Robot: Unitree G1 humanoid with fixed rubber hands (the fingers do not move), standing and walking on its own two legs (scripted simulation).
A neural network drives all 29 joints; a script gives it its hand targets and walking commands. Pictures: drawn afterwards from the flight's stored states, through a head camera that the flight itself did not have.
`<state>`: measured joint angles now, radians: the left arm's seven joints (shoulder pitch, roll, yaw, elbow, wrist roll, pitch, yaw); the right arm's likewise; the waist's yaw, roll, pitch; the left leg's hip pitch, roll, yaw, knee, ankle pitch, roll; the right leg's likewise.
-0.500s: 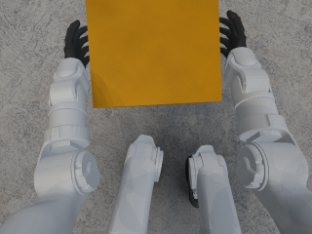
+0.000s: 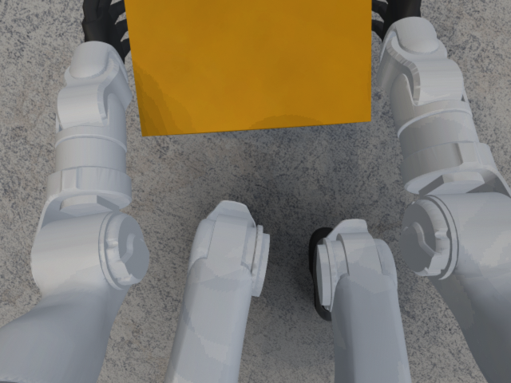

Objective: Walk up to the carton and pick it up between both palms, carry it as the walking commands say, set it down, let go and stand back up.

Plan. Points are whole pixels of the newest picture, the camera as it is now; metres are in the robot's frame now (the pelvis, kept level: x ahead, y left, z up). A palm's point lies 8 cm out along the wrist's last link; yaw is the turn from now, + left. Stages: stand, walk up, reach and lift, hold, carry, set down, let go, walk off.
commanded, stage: set down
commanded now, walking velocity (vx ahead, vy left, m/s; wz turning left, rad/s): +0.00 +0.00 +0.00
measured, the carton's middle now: (253, 50) +0.53 +0.11 -0.23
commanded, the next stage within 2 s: none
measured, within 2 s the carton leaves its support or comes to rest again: rests again in 0.68 s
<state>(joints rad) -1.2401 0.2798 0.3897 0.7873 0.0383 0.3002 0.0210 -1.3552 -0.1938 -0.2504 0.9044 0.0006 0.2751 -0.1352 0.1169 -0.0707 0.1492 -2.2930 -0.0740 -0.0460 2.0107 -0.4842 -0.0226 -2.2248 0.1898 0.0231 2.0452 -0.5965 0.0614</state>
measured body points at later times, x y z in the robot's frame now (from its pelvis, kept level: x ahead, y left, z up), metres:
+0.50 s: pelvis +0.00 -0.01 -0.02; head +0.36 +0.04 +0.24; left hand +0.50 +0.29 -0.18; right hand +0.57 -0.06 -0.19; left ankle +0.12 +0.12 -0.38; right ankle +0.10 -0.11 -0.38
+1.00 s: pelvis +0.00 +0.00 -0.03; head +0.36 +0.04 +0.23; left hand +0.50 +0.29 -0.20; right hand +0.57 -0.06 -0.20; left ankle +0.12 +0.11 -0.38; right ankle +0.10 -0.11 -0.38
